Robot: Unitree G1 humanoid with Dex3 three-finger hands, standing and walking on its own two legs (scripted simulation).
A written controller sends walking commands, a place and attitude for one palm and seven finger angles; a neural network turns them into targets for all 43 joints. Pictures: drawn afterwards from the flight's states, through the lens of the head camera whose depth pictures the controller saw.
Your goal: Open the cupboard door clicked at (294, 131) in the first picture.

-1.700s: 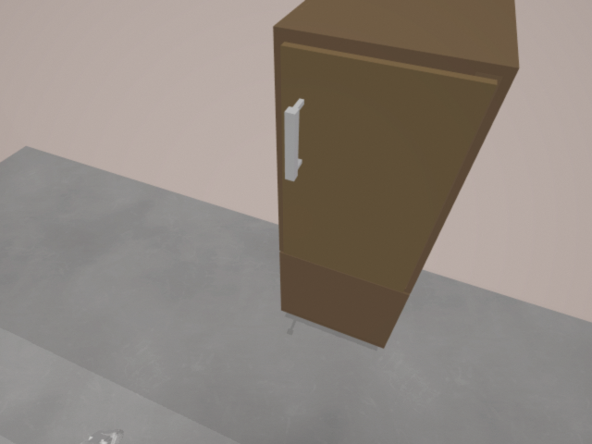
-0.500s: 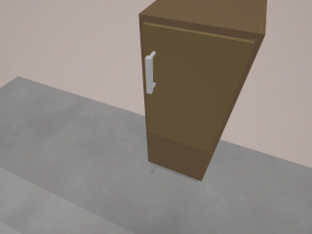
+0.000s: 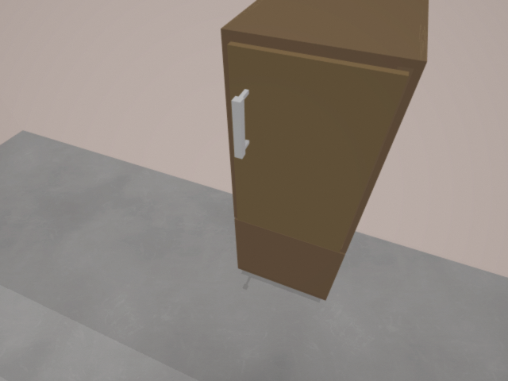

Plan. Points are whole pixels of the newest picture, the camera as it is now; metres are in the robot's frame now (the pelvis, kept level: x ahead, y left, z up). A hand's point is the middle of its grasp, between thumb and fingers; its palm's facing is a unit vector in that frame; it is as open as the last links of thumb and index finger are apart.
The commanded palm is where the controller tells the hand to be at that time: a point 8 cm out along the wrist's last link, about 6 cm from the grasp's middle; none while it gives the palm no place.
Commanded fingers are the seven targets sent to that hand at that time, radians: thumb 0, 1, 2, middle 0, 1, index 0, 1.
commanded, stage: shuffle to correct the standing spot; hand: left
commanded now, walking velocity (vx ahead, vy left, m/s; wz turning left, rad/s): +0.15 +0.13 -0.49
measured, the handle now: (242, 124) +0.65 +0.08 +0.05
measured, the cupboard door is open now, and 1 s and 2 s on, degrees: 0 0 0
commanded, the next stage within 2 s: come to a stop and stand still in 0.40 s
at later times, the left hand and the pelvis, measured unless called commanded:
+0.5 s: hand (163, 356) +0.20 +0.20 -0.18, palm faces -0.22 -0.95 -0.22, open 7.4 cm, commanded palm none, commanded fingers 0.00 0.90 0.90 -0.20 -0.30 -0.20 -0.30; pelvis +0.09 +0.03 -0.02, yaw -13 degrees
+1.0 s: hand (133, 344) +0.22 +0.27 -0.19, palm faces -0.20 -0.97 -0.16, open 7.4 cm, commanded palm none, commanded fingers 0.00 0.90 0.90 -0.20 -0.30 -0.20 -0.30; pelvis +0.13 +0.10 -0.01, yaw -15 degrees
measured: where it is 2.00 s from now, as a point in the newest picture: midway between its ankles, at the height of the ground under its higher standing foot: outside the picture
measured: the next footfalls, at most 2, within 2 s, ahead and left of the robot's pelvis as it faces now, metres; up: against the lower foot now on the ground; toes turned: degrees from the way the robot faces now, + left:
right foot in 0.50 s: +0.16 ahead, -0.08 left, +0.00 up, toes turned -21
left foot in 0.86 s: +0.18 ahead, +0.18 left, +0.00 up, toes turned -11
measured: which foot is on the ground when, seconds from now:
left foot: down 0.00-0.50, up 0.52-0.84, down 0.86-1.00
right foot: down 0.00-0.18, up 0.20-0.48, down 0.50-0.86, up 0.88-1.00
